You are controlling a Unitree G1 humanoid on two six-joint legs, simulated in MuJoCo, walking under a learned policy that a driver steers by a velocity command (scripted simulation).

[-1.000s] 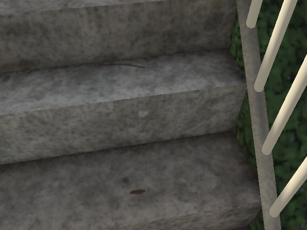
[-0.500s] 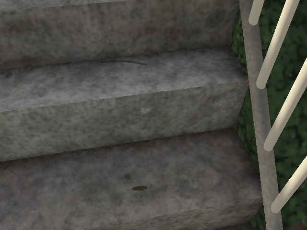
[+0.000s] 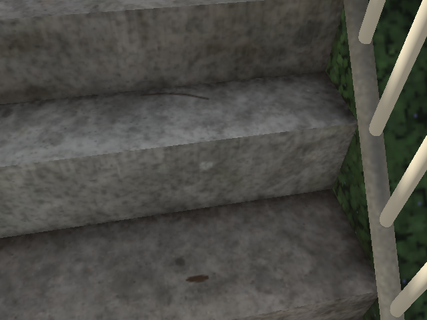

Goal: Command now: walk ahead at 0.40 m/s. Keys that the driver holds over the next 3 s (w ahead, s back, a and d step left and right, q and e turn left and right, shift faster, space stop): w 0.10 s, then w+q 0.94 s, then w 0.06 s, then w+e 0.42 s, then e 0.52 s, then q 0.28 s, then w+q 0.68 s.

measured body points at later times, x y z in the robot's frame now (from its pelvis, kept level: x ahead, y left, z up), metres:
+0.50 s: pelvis +0.07 -0.03 +0.02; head +0.11 -0.05 +0.46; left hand -0.05 +0.19 -0.11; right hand +0.36 -0.12 -0.06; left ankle -0.02 +0.09 -0.31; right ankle +0.06 -0.11 -0.73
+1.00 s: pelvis +0.10 +0.12 +0.12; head +0.12 +0.10 +0.57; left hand +0.08 +0.40 +0.02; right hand +0.38 -0.01 +0.03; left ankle +0.17 +0.24 -0.49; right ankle +0.06 -0.09 -0.43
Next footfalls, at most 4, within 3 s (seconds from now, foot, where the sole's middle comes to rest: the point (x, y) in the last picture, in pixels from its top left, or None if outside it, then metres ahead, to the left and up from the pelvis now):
0.24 right None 0.10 -0.12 -0.77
0.86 left None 0.21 0.26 -0.53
1.80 right None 0.26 -0.14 -0.53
2.10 left None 0.25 0.10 -0.35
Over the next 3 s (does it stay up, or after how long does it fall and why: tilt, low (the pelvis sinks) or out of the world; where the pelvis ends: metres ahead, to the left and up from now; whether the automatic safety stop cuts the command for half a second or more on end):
stays up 0.13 0.01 0.20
